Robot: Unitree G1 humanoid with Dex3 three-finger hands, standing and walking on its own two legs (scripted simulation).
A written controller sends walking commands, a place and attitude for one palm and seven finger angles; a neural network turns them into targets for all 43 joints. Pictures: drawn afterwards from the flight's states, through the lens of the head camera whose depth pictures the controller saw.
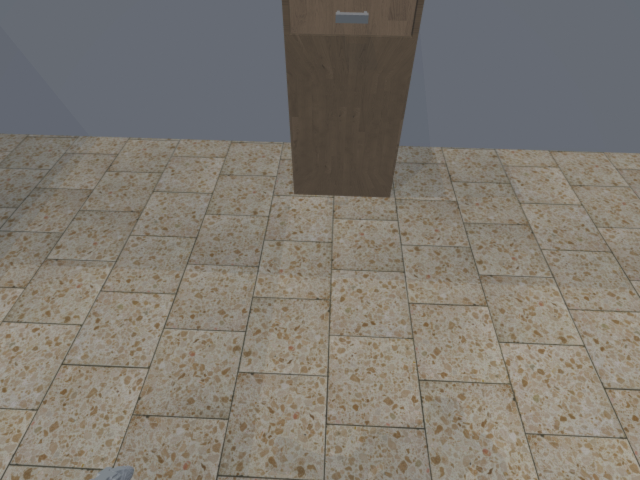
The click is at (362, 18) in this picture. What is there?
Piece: drawer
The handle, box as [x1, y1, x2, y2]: [335, 11, 368, 23]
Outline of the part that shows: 336,12 335,22 367,23 368,13 366,11 364,11 363,13 339,11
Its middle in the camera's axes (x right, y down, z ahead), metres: +0.10 -0.74 +1.28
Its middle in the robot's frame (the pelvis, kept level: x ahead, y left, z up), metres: +1.46 -0.03 +0.04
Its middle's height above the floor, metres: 0.81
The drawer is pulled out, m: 0.00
